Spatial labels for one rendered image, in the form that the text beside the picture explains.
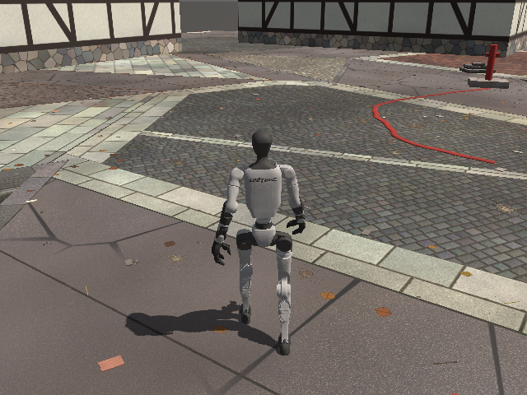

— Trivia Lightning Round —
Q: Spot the left robot hand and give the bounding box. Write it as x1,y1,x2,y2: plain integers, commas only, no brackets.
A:
212,240,231,266

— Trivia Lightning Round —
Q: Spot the robot right upper arm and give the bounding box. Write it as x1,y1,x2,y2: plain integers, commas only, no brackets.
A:
279,165,301,208

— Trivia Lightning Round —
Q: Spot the robot left upper arm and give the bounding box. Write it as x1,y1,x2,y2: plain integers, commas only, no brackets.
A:
225,166,245,214

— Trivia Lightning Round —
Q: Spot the right robot forearm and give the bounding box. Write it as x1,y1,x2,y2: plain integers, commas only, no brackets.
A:
292,196,305,223

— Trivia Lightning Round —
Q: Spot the right robot hand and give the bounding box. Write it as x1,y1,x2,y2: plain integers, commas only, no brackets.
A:
287,220,305,235

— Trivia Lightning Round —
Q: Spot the left robot forearm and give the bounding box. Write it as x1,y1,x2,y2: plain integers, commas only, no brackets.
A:
214,201,233,244

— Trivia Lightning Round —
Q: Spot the right robot shin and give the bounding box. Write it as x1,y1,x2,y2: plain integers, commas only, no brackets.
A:
278,284,291,343

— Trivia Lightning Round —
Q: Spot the humanoid robot torso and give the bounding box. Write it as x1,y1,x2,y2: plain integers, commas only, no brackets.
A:
244,161,282,247

